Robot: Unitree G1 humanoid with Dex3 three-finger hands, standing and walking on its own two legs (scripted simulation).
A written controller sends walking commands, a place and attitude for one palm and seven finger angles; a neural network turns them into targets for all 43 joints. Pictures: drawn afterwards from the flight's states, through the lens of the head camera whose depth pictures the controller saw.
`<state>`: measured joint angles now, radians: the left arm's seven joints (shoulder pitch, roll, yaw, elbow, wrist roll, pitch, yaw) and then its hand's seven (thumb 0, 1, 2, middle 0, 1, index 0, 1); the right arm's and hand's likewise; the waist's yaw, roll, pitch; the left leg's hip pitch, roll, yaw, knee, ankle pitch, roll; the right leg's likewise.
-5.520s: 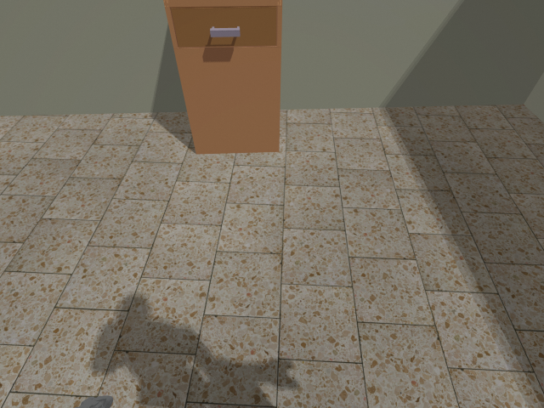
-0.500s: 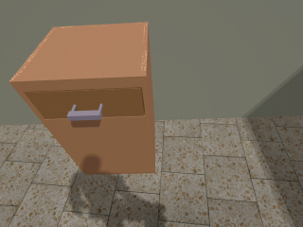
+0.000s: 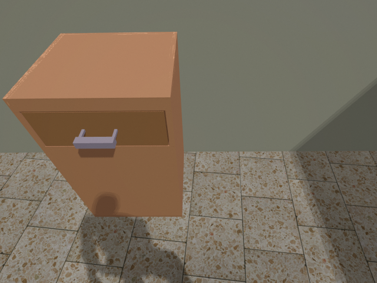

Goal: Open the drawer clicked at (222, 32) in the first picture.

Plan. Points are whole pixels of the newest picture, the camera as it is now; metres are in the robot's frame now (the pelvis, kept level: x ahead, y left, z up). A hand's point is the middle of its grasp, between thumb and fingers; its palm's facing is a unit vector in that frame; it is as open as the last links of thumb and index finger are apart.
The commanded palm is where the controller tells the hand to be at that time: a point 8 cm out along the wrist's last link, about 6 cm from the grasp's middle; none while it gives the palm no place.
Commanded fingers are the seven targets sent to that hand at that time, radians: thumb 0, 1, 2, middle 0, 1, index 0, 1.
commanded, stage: look again from close up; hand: left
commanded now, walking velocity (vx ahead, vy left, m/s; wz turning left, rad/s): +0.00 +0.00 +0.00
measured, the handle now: (97, 137) +0.55 +0.33 -0.07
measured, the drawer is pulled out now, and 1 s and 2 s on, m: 0.00 0.00 0.00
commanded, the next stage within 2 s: shuffle to correct the standing spot in 0.62 s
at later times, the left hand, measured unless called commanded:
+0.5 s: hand out of the picture +0.01 +0.23 -0.18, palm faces +0.03 -0.98 -0.20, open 7.3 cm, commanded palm none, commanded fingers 0.00 0.90 0.90 -0.20 -0.30 -0.20 -0.30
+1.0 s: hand out of the picture +0.00 +0.23 -0.18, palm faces +0.01 -0.98 -0.18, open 7.3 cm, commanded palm none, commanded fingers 0.00 0.90 0.90 -0.20 -0.30 -0.20 -0.30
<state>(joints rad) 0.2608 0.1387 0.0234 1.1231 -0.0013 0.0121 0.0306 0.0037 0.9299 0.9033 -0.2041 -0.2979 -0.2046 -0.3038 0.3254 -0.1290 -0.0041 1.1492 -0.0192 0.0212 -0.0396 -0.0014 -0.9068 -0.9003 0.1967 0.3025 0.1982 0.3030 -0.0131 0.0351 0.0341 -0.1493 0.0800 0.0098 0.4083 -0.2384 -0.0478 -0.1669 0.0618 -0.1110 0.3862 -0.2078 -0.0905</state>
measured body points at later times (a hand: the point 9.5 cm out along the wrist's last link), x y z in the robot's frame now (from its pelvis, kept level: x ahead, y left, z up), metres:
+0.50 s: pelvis +0.00 +0.06 +0.00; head -0.01 +0.05 +0.45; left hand +0.00 +0.28 -0.16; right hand -0.01 -0.15 -0.17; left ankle -0.02 +0.15 -0.74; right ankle +0.01 -0.05 -0.74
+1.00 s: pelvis +0.01 +0.07 -0.01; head +0.02 +0.07 +0.44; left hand +0.01 +0.29 -0.17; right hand +0.00 -0.15 -0.17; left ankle -0.02 +0.15 -0.74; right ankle +0.01 -0.05 -0.74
